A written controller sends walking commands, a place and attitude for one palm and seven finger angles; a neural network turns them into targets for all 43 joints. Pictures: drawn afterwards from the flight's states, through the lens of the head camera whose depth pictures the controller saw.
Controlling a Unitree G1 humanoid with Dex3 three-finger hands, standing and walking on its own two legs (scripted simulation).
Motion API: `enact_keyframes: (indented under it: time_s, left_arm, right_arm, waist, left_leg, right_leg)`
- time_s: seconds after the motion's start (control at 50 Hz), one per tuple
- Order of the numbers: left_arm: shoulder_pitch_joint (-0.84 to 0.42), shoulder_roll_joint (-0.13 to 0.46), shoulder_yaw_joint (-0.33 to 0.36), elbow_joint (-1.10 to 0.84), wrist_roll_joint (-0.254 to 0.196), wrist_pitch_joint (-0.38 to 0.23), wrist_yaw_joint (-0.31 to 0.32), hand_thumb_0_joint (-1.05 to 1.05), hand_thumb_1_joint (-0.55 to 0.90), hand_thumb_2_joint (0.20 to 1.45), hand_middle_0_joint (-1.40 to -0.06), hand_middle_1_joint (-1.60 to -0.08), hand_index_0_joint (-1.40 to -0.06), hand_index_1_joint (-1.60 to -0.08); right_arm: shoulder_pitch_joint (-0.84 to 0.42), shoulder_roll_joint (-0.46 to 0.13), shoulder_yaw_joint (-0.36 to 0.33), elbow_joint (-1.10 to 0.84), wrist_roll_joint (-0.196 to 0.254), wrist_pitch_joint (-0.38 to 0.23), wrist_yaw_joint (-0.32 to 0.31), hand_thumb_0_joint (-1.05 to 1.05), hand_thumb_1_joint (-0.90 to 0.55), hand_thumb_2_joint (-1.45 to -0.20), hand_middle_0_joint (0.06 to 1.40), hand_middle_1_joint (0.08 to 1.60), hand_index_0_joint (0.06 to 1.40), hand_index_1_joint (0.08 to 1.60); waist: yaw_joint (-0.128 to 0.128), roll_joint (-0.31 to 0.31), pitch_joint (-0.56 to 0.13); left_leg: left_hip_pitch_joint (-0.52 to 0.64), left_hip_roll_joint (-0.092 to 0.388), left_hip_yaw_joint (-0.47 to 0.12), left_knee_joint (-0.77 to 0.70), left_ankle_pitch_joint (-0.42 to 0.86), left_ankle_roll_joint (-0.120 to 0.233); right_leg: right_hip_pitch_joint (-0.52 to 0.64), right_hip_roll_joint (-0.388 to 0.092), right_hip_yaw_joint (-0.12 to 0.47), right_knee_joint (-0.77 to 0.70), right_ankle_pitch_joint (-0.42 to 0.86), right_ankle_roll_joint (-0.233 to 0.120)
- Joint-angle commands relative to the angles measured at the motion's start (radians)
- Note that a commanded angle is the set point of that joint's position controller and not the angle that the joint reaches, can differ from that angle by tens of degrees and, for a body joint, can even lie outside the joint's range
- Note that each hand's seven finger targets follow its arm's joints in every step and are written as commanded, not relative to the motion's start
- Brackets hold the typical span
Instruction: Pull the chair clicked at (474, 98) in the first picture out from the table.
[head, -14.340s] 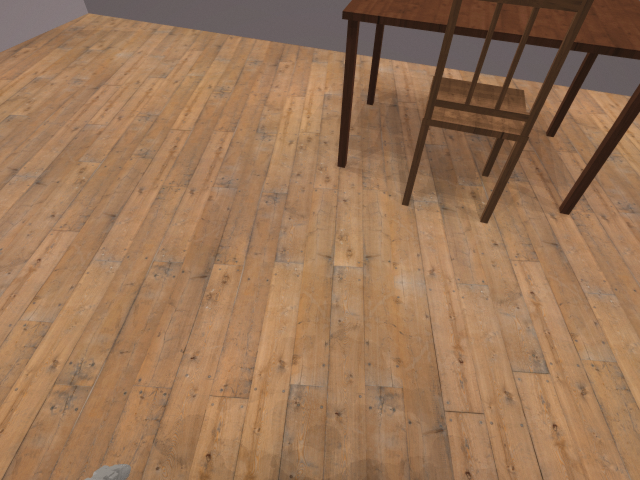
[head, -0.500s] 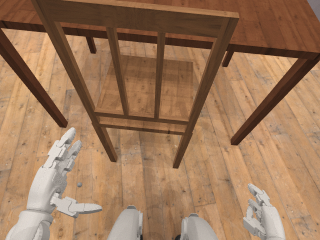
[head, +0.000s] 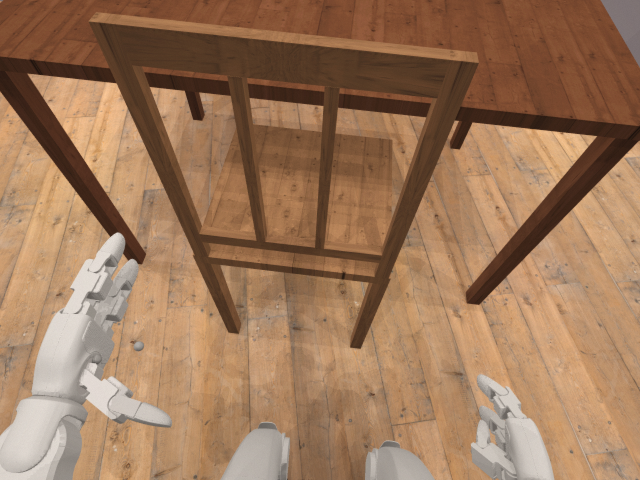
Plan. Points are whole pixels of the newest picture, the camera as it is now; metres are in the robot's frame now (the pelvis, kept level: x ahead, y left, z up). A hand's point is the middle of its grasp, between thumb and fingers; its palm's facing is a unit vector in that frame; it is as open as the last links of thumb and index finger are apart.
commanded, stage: raise the hand toward the chair's back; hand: left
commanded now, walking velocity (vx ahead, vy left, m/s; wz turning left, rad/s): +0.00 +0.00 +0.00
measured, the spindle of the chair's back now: (252, 174) +0.52 +0.14 +0.03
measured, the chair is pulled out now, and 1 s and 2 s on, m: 0.00 0.00 0.00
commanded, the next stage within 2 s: aim the fingers beside a spindle in 0.46 s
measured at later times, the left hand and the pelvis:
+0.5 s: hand (163, 354) +0.24 +0.19 +0.05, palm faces -0.03 -1.00 -0.07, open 16.9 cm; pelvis +0.00 -0.02 +0.00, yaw +0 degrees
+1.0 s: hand (191, 317) +0.29 +0.17 +0.04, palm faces -0.05 -1.00 -0.05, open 16.9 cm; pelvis +0.00 -0.01 -0.01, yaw -1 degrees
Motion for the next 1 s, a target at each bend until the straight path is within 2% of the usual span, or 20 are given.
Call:
enact_keyframes:
  time_s: [0.0, 0.04, 0.06, 0.12, 0.14, 0.22, 0.32, 0.36, 0.4, 0.46, 0.5, 0.54, 0.58, 0.62, 0.68, 0.76, 0.82, 0.84, 0.94, 0.98]
  left_arm:
    - [-0.024, 0.121, 0.048, -0.160, -0.012, -0.032, -0.025, 0.000, -0.500, 0.300, -0.060, -0.080, -0.060, -0.080]
    - [-0.026, 0.135, 0.070, -0.144, -0.023, -0.020, -0.032, 0.000, -0.500, 0.300, -0.060, -0.080, -0.060, -0.080]
    - [-0.043, 0.146, 0.075, -0.168, -0.027, -0.024, -0.032, 0.000, -0.500, 0.300, -0.060, -0.080, -0.060, -0.080]
    - [-0.061, 0.157, 0.098, -0.184, -0.033, -0.050, -0.016, 0.000, -0.500, 0.300, -0.060, -0.080, -0.060, -0.080]
    - [-0.064, 0.168, 0.107, -0.204, -0.029, -0.064, -0.006, 0.000, -0.500, 0.300, -0.060, -0.080, -0.060, -0.080]
    - [-0.049, 0.131, 0.075, -0.180, -0.018, -0.094, 0.011, 0.000, -0.500, 0.300, -0.060, -0.080, -0.060, -0.080]
    - [-0.043, 0.134, 0.065, -0.139, -0.014, -0.071, -0.013, 0.000, -0.500, 0.300, -0.060, -0.080, -0.060, -0.080]
    - [-0.048, 0.149, 0.074, -0.166, -0.012, -0.066, -0.017, 0.000, -0.500, 0.300, -0.060, -0.080, -0.060, -0.080]
    - [-0.062, 0.144, 0.073, -0.167, -0.016, -0.061, -0.014, 0.000, -0.500, 0.300, -0.060, -0.080, -0.060, -0.080]
    - [-0.075, 0.157, 0.096, -0.178, -0.022, -0.072, -0.006, 0.000, -0.500, 0.300, -0.060, -0.080, -0.060, -0.080]
    - [-0.078, 0.138, 0.083, -0.156, -0.024, -0.082, -0.004, 0.000, -0.500, 0.300, -0.060, -0.080, -0.060, -0.080]
    - [-0.077, 0.143, 0.086, -0.159, -0.018, -0.091, -0.002, 0.000, -0.500, 0.300, -0.060, -0.080, -0.060, -0.080]
    - [-0.112, 0.114, 0.048, -0.118, -0.013, -0.086, -0.008, 0.000, -0.500, 0.300, -0.060, -0.080, -0.060, -0.080]
    - [-0.176, 0.124, 0.049, -0.078, -0.008, -0.081, -0.016, 0.000, -0.500, 0.300, -0.060, -0.080, -0.060, -0.080]
    - [-0.226, 0.130, 0.044, -0.061, -0.006, -0.077, -0.025, 0.000, -0.500, 0.300, -0.060, -0.080, -0.060, -0.080]
    - [-0.245, 0.135, 0.039, -0.120, 0.004, -0.079, -0.008, 0.000, -0.500, 0.300, -0.060, -0.080, -0.060, -0.080]
    - [-0.219, 0.135, 0.057, -0.113, 0.008, -0.078, 0.019, 0.000, -0.500, 0.300, -0.060, -0.080, -0.060, -0.080]
    - [-0.193, 0.145, 0.074, -0.089, 0.012, -0.070, 0.026, 0.000, -0.500, 0.300, -0.060, -0.080, -0.060, -0.080]
    - [-0.236, 0.077, 0.005, -0.025, 0.027, -0.055, 0.036, 0.000, -0.500, 0.300, -0.060, -0.080, -0.060, -0.080]
    - [-0.270, 0.069, -0.014, -0.044, 0.036, -0.063, 0.039, 0.000, -0.500, 0.300, -0.060, -0.080, -0.060, -0.080]
  right_arm:
    - [-0.022, -0.148, -0.073, -0.141, 0.009, -0.057, -0.017, 0.000, -0.900, -0.900, 0.200, 0.300, 0.200, 0.300]
    - [-0.026, -0.149, -0.073, -0.144, 0.010, -0.056, -0.018, 0.000, -0.900, -0.900, 0.200, 0.300, 0.200, 0.300]
    - [-0.027, -0.151, -0.072, -0.145, 0.010, -0.057, -0.019, 0.000, -0.900, -0.900, 0.200, 0.300, 0.200, 0.300]
    - [-0.028, -0.147, -0.074, -0.142, 0.005, -0.062, -0.018, 0.000, -0.900, -0.900, 0.200, 0.300, 0.200, 0.300]
    - [-0.028, -0.145, -0.073, -0.139, 0.003, -0.066, -0.018, 0.000, -0.900, -0.900, 0.200, 0.300, 0.200, 0.300]
    - [-0.029, -0.140, -0.074, -0.129, 0.000, -0.070, -0.009, 0.000, -0.900, -0.900, 0.200, 0.300, 0.200, 0.300]
    - [-0.033, -0.144, -0.074, -0.134, 0.008, -0.066, -0.011, 0.000, -0.900, -0.900, 0.200, 0.300, 0.200, 0.300]
    - [-0.032, -0.144, -0.075, -0.137, 0.010, -0.068, -0.015, 0.000, -0.900, -0.900, 0.200, 0.300, 0.200, 0.300]
    - [-0.035, -0.140, -0.071, -0.138, 0.010, -0.067, -0.017, 0.000, -0.900, -0.900, 0.200, 0.300, 0.200, 0.300]
    - [-0.037, -0.135, -0.071, -0.130, 0.008, -0.072, -0.021, 0.000, -0.900, -0.900, 0.200, 0.300, 0.200, 0.300]
    - [-0.042, -0.133, -0.068, -0.125, 0.008, -0.074, -0.021, 0.000, -0.900, -0.900, 0.200, 0.300, 0.200, 0.300]
    - [-0.042, -0.134, -0.070, -0.121, 0.008, -0.078, -0.021, 0.000, -0.900, -0.900, 0.200, 0.300, 0.200, 0.300]
    - [-0.040, -0.135, -0.066, -0.117, 0.008, -0.079, -0.022, 0.000, -0.900, -0.900, 0.200, 0.300, 0.200, 0.300]
    - [-0.036, -0.143, -0.063, -0.106, 0.010, -0.081, -0.027, 0.000, -0.900, -0.900, 0.200, 0.300, 0.200, 0.300]
    - [-0.030, -0.148, -0.063, -0.109, 0.011, -0.091, -0.034, 0.000, -0.900, -0.900, 0.200, 0.300, 0.200, 0.300]
    - [-0.020, -0.148, -0.064, -0.116, 0.004, -0.099, -0.030, 0.000, -0.900, -0.900, 0.200, 0.300, 0.200, 0.300]
    - [-0.016, -0.146, -0.069, -0.117, -0.003, -0.091, -0.020, 0.000, -0.900, -0.900, 0.200, 0.300, 0.200, 0.300]
    - [-0.016, -0.145, -0.068, -0.117, -0.005, -0.084, -0.016, 0.000, -0.900, -0.900, 0.200, 0.300, 0.200, 0.300]
    - [-0.018, -0.145, -0.064, -0.121, -0.003, -0.064, -0.005, 0.000, -0.900, -0.900, 0.200, 0.300, 0.200, 0.300]
    - [-0.012, -0.148, -0.069, -0.122, -0.004, -0.064, -0.003, 0.000, -0.900, -0.900, 0.200, 0.300, 0.200, 0.300]
  waist:
    - [-0.016, 0.043, -0.261]
    - [-0.014, 0.008, -0.249]
    - [-0.009, 0.029, -0.264]
    - [-0.006, 0.020, -0.260]
    - [0.003, 0.053, -0.271]
    - [-0.009, 0.057, -0.251]
    - [-0.015, 0.016, -0.239]
    - [-0.009, 0.038, -0.267]
    - [-0.014, 0.027, -0.246]
    - [-0.008, 0.020, -0.265]
    - [-0.015, 0.005, -0.234]
    - [-0.013, 0.018, -0.253]
    - [-0.030, 0.007, -0.221]
    - [-0.040, -0.006, -0.200]
    - [-0.034, -0.005, -0.229]
    - [-0.015, 0.057, -0.332]
    - [-0.004, 0.027, -0.364]
    - [0.003, 0.033, -0.357]
    - [-0.020, 0.006, -0.271]
    - [-0.024, 0.011, -0.305]
  left_leg:
    - [0.252, -0.030, -0.059, -0.200, 0.269, -0.014]
    - [0.228, -0.036, -0.054, -0.198, 0.252, -0.008]
    - [0.229, -0.037, -0.054, -0.200, 0.252, -0.010]
    - [0.226, -0.039, -0.047, -0.190, 0.261, -0.009]
    - [0.236, -0.038, -0.048, -0.190, 0.274, -0.011]
    - [0.227, -0.038, -0.039, -0.179, 0.263, -0.011]
    - [0.179, -0.040, -0.030, -0.170, 0.213, -0.004]
    - [0.196, -0.041, -0.028, -0.171, 0.228, -0.002]
    - [0.193, -0.041, -0.028, -0.170, 0.227, -0.001]
    - [0.189, -0.041, -0.029, -0.162, 0.237, -0.002]
    - [0.176, -0.041, -0.030, -0.159, 0.217, -0.003]
    - [0.188, -0.040, -0.029, -0.154, 0.229, -0.001]
    - [0.165, -0.041, -0.026, -0.147, 0.197, -0.002]
    - [0.131, -0.039, -0.026, -0.137, 0.155, -0.002]
    - [0.131, -0.038, -0.025, -0.129, 0.153, 0.000]
    - [0.193, -0.039, -0.029, -0.132, 0.239, 0.000]
    - [0.197, -0.039, -0.029, -0.131, 0.289, -0.002]
    - [0.192, -0.040, -0.029, -0.134, 0.300, -0.003]
    - [0.144, -0.039, -0.025, -0.138, 0.238, -0.004]
    - [0.164, -0.038, -0.025, -0.131, 0.253, -0.004]
  right_leg:
    - [0.096, 0.057, 0.046, -0.139, 0.190, -0.002]
    - [0.119, 0.059, 0.056, -0.153, 0.185, -0.001]
    - [0.124, 0.055, 0.059, -0.153, 0.183, -0.001]
    - [0.127, 0.054, 0.068, -0.152, 0.194, 0.000]
    - [0.126, 0.057, 0.065, -0.142, 0.197, -0.005]
    - [0.110, 0.053, 0.070, -0.140, 0.199, -0.003]
    - [0.131, 0.044, 0.104, -0.167, 0.157, 0.002]
    - [0.148, 0.041, 0.111, -0.172, 0.172, 0.002]
    - [0.146, 0.042, 0.111, -0.177, 0.174, 0.004]
    - [0.160, 0.041, 0.122, -0.176, 0.183, 0.005]
    - [0.140, 0.042, 0.121, -0.178, 0.161, 0.005]
    - [0.138, 0.044, 0.118, -0.170, 0.176, 0.005]
    - [0.110, 0.039, 0.124, -0.175, 0.145, 0.008]
    - [0.087, 0.036, 0.137, -0.182, 0.086, 0.008]
    - [0.090, 0.034, 0.147, -0.177, 0.080, 0.007]
    - [0.121, 0.036, 0.124, -0.137, 0.193, 0.001]
    - [0.141, 0.038, 0.110, -0.114, 0.262, 0.002]
    - [0.144, 0.043, 0.104, -0.108, 0.273, -0.001]
    - [0.083, 0.042, 0.092, -0.106, 0.216, -0.001]
    - [0.078, 0.040, 0.092, -0.097, 0.233, 0.000]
